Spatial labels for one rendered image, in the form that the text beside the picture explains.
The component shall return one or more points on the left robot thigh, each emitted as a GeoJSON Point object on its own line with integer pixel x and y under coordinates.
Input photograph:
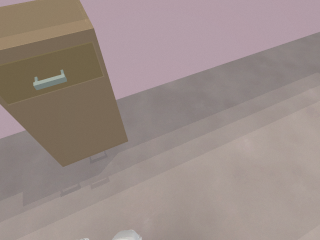
{"type": "Point", "coordinates": [127, 235]}

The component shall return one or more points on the drawer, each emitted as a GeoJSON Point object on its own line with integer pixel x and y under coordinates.
{"type": "Point", "coordinates": [79, 63]}

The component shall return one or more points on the handle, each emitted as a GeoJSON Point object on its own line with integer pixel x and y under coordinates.
{"type": "Point", "coordinates": [49, 81]}

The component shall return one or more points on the cabinet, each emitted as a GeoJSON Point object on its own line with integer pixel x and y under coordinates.
{"type": "Point", "coordinates": [74, 122]}

